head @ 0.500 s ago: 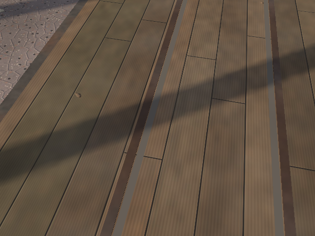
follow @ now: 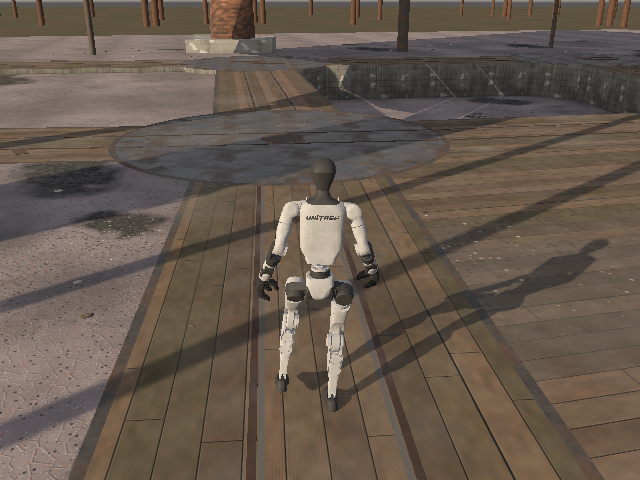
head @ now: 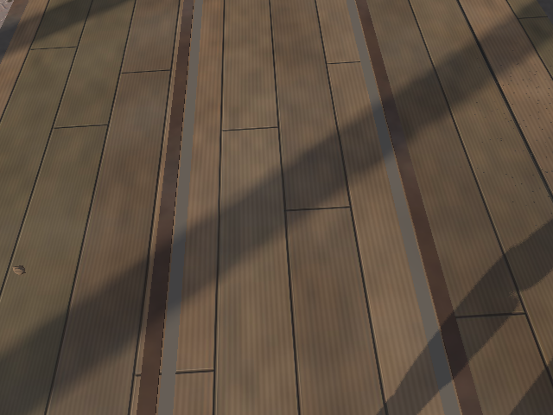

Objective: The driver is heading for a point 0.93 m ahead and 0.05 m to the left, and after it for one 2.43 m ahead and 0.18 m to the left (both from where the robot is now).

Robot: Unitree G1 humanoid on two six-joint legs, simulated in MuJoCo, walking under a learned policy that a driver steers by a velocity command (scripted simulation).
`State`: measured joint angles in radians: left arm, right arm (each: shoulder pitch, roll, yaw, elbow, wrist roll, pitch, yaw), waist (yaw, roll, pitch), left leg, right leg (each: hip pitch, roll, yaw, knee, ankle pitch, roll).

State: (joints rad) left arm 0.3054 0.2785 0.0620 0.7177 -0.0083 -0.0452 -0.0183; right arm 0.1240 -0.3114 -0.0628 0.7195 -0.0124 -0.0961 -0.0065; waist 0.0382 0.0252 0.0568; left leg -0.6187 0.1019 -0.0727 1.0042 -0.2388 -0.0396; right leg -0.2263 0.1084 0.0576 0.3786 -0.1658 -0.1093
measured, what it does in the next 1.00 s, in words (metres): walks ahead: left foot, then right foot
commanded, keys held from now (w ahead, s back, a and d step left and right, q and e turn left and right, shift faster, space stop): w+e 0.22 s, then w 0.46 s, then w+q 0.32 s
